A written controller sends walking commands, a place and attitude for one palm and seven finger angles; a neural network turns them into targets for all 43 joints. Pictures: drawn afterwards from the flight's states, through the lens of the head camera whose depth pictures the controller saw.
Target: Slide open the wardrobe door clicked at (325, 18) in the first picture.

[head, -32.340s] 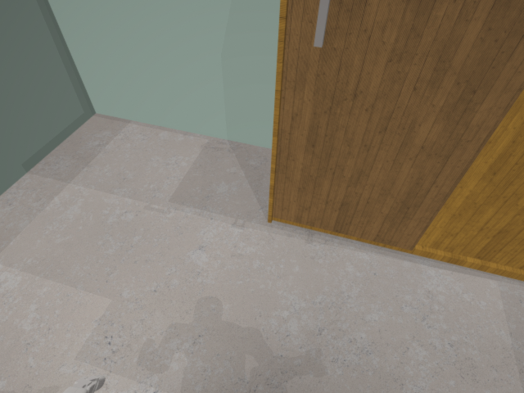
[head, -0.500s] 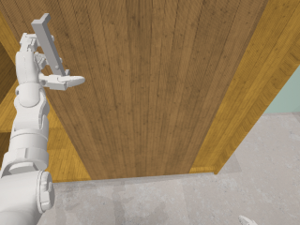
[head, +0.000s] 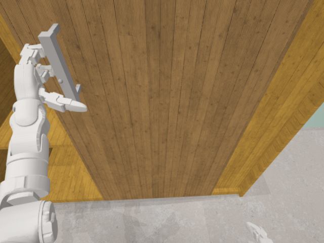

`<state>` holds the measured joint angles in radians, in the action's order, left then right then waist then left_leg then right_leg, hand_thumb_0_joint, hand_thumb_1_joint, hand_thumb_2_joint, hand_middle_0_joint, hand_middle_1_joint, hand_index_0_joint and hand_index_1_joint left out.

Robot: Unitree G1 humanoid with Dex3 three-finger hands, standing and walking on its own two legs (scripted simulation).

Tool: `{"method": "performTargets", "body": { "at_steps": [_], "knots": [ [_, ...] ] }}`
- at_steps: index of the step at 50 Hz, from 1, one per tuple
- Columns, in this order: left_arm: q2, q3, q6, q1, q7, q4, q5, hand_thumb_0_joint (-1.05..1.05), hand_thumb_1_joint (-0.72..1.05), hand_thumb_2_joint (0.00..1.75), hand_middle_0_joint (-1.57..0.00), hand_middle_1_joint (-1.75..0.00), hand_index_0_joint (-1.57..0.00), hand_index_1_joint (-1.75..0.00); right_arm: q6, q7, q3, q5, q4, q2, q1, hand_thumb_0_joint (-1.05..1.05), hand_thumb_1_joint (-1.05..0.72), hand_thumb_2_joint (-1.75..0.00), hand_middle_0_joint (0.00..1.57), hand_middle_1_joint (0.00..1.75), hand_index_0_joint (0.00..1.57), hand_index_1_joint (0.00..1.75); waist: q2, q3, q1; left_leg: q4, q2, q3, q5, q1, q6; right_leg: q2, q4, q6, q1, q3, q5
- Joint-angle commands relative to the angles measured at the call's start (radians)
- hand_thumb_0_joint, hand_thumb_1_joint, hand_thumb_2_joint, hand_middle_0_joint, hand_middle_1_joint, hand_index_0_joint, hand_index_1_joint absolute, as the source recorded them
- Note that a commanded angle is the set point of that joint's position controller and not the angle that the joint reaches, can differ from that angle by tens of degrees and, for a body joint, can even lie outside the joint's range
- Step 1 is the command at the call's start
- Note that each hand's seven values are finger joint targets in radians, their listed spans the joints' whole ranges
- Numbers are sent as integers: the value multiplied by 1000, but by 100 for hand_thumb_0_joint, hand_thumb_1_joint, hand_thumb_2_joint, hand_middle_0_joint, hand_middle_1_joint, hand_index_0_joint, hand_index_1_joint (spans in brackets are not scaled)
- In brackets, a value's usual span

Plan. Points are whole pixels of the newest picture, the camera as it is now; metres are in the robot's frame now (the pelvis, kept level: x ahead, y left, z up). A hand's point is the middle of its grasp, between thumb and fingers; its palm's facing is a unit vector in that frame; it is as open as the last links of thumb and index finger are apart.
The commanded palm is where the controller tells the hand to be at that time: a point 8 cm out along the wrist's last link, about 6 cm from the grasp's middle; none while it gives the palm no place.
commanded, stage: slip the hand off the handle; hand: left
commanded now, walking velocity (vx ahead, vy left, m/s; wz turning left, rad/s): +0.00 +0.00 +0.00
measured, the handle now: (65, 68) +0.44 +0.26 +0.22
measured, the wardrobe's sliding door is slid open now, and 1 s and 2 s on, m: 0.42 0.42 0.42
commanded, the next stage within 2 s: draw the hand back to the body in 1.10 s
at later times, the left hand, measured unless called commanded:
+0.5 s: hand (29, 85) +0.39 +0.32 +0.20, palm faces +0.37 -0.92 -0.14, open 14.7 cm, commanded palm +0.35 +0.35 +0.20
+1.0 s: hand (7, 117) +0.30 +0.32 +0.20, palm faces +0.41 -0.90 -0.13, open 14.7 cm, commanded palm +0.26 +0.34 +0.20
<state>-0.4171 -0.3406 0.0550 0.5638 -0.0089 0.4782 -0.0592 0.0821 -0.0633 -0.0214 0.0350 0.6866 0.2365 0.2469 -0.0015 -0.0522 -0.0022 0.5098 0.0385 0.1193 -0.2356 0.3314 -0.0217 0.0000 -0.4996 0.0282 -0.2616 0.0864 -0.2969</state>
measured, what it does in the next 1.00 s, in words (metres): stands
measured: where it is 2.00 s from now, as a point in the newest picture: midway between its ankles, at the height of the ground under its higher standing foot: outside the picture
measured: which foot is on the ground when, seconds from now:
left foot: down 0.00-1.00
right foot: down 0.00-1.00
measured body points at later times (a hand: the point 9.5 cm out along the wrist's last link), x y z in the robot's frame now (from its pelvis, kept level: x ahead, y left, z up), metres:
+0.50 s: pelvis -0.01 +0.00 +0.00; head +0.01 +0.01 +0.45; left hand +0.36 +0.37 +0.21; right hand +0.07 -0.27 -0.11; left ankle +0.02 +0.10 -0.74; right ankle -0.02 -0.10 -0.74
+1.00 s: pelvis -0.01 +0.01 +0.00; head -0.02 +0.01 +0.45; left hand +0.27 +0.37 +0.20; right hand +0.17 -0.22 -0.08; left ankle +0.02 +0.10 -0.74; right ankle -0.02 -0.10 -0.74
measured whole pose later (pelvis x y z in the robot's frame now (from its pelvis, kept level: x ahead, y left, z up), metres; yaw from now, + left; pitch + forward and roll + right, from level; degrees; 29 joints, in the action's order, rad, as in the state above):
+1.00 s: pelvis -0.01 +0.01 +0.00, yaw +2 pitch +1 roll -1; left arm -0.45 -0.43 0.00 0.27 0.11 0.21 -0.17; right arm 0.12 -0.11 -0.05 0.06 0.64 0.25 0.21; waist -0.02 -0.05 0.06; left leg 0.54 0.03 0.09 -0.24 0.33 -0.03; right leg -0.01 -0.51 0.02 -0.23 0.11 -0.29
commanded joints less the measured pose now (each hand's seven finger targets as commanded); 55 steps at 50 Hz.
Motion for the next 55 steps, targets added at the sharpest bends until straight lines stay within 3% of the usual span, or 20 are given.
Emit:
{"method": "performTargets", "body": {
  "at_steps": [1,3,5,8,14,16,18,20,21,23,24,27,32,34,35,41,45,50,53,55],
  "knots": [
    [-294,-94,26,380,-17,-172,0,0,-55,20,-25,-115,-25,-115,28,-21,56,8,-118,156,14,0,-90,-90,20,30,20,30,-46,-270,1,-12,-12,-91,330,-226,-13,2,41,-6,-5,-64,363],
    [-358,-154,31,359,-9,-155,-10,0,-55,20,-25,-115,-25,-115,22,-26,56,6,-120,163,15,0,-90,-90,20,30,20,30,-13,-257,14,-11,-12,-87,316,-194,-18,0,45,-7,18,-71,375],
    [-371,-162,38,364,5,-144,-13,0,-55,20,-25,-115,-25,-115,17,-28,52,8,-129,161,18,0,-90,-90,20,30,20,30,6,-269,12,-12,-15,-85,311,-178,-19,-1,38,-10,31,-72,386],
    [-388,-152,64,410,27,-130,-6,0,-55,20,-25,-115,-25,-115,16,-33,51,9,-126,165,22,0,-90,-90,20,30,20,30,-25,-233,-4,-7,-13,-86,279,-172,-22,1,44,-9,-8,-74,346],
    [-411,-111,144,521,95,-123,-6,0,-55,20,-25,-115,-25,-115,27,-40,56,8,-109,172,55,0,-90,-90,20,30,20,30,-140,-279,-42,21,-19,-101,244,-219,-25,11,45,-5,-76,-84,275],
    [-418,-107,157,549,119,-61,-22,0,-55,20,-25,-115,-25,-115,32,-45,54,9,-93,179,68,0,-90,-90,20,30,20,30,-118,-253,-54,19,-17,-115,195,-204,-23,14,52,-6,-104,-80,225],
    [-474,-159,165,519,136,-24,-38,0,-55,20,-25,-115,-25,-115,35,-52,58,9,-89,191,79,0,-90,-90,20,30,20,30,-99,-276,-38,20,-18,-116,184,-185,-25,13,52,-5,-82,-78,217],
    [-453,-142,161,523,152,8,-47,0,-55,20,-25,-115,-25,-115,38,-50,55,11,-88,186,83,0,-90,-90,20,30,20,30,-99,-284,-35,17,-20,-119,188,-181,-24,14,46,-6,-83,-77,226],
    [-465,-165,157,469,155,17,-54,0,-55,20,-25,-115,-25,-115,39,-48,57,11,-92,188,84,0,-90,-90,20,30,20,30,-94,-289,-19,18,-20,-118,188,-170,-23,14,43,-5,-73,-74,228],
    [-422,-137,156,431,162,-25,-69,0,-55,20,-25,-115,-25,-115,43,-45,57,14,-109,185,77,0,-90,-90,20,30,20,30,-100,-295,-14,18,-20,-120,199,-181,-24,17,40,-3,-72,-68,229],
    [-443,-160,155,410,159,-40,-72,0,-55,20,-25,-115,-25,-115,45,-43,59,14,-112,189,75,0,-90,-90,20,30,20,30,-86,-299,-6,14,-18,-122,197,-179,-24,19,40,-5,-70,-69,225],
    [-404,-152,148,322,149,-129,-82,0,-55,20,-25,-115,-25,-115,47,-35,59,16,-141,185,57,0,-90,-90,20,30,20,30,-95,-284,11,5,-12,-130,209,-191,-22,24,34,-1,-75,-60,216],
    [-429,-224,119,224,114,-233,-103,0,-55,20,-25,-115,-25,-115,54,-37,53,18,-161,183,22,0,-90,-90,20,30,20,30,-44,-244,30,-20,-7,-126,163,-156,-23,25,43,-5,-53,-58,183],
    [-467,-273,114,172,94,-335,-100,0,-55,20,-25,-115,-25,-115,59,-37,50,12,-176,175,1,0,-90,-90,20,30,20,30,-94,-284,57,-18,-11,-114,213,-171,-23,22,32,-1,-6,-65,228],
    [-425,-248,104,136,91,-352,-97,0,-55,20,-25,-115,-25,-115,60,-35,46,14,-182,164,-13,0,-90,-90,20,30,20,30,-109,-269,54,-18,-11,-107,219,-179,-21,23,32,-1,-15,-63,231],
    [-349,-199,52,70,97,-443,-107,0,-55,20,-25,-115,-25,-115,73,-45,35,19,-184,154,-57,0,-90,-90,20,30,20,30,-108,-197,34,-37,-4,-121,165,-201,-14,27,51,-3,-60,-50,172],
    [-274,-118,7,95,126,-466,-126,0,-55,20,-25,-115,-25,-115,83,-62,26,26,-180,150,-81,0,-90,-90,20,30,20,30,-108,-150,12,-52,-9,-136,88,-206,-13,21,73,-5,-88,-50,121],
    [-239,-98,13,48,118,-585,-133,0,-55,20,-25,-115,-25,-115,103,-64,18,19,-185,138,-106,0,-90,-90,20,30,20,30,-123,-195,29,-48,-14,-153,136,-260,-8,21,66,2,-65,-43,155],
    [-284,-173,14,-70,107,-573,-149,0,-55,20,-25,-115,-25,-115,102,-61,17,14,-176,145,-109,0,-90,-90,20,30,20,30,-50,-197,57,-45,-14,-143,165,-235,-8,23,68,0,-21,-38,182],
    [-279,-184,3,-85,106,-600,-156,0,-55,20,-25,-115,-25,-115,103,-59,14,16,-181,136,-128,0,-90,-90,20,30,20,30,-56,-198,62,-50,-19,-135,174,-227,-6,18,69,-2,-1,-40,202]
  ]
}}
